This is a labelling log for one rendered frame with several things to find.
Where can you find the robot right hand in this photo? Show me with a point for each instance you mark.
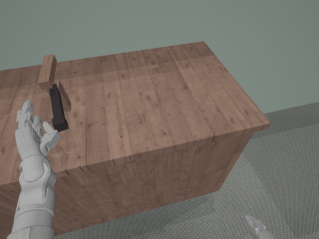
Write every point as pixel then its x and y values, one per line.
pixel 258 228

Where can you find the left robot forearm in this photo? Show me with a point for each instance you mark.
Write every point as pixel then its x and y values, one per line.
pixel 34 213

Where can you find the tap lever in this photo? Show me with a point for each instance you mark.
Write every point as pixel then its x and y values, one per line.
pixel 58 121

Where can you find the robot left hand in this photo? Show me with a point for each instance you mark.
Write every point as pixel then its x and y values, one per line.
pixel 29 136

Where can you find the counter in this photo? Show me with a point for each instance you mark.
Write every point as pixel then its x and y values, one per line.
pixel 146 129

